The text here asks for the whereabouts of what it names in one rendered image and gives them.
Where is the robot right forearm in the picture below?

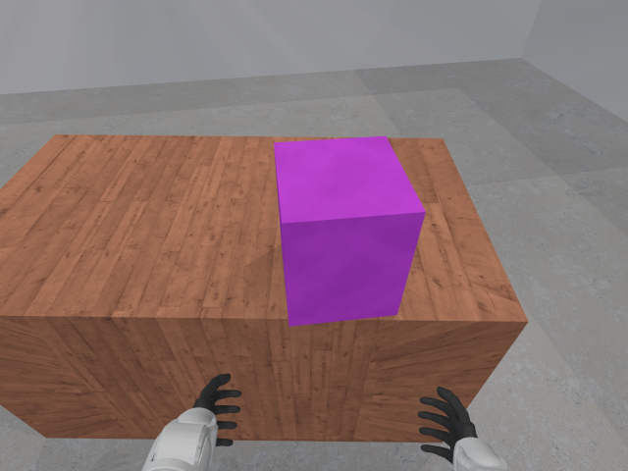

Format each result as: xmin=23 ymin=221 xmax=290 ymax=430
xmin=453 ymin=438 xmax=511 ymax=471

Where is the robot left hand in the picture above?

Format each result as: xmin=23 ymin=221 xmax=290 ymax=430
xmin=192 ymin=374 xmax=241 ymax=446

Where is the carton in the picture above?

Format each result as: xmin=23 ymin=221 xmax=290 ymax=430
xmin=274 ymin=136 xmax=426 ymax=327

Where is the pedestal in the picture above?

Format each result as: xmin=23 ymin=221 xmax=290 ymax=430
xmin=0 ymin=134 xmax=529 ymax=443

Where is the robot left forearm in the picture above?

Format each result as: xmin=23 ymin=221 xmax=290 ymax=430
xmin=141 ymin=407 xmax=218 ymax=471

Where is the robot right hand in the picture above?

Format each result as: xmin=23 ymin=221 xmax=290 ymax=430
xmin=418 ymin=387 xmax=478 ymax=465

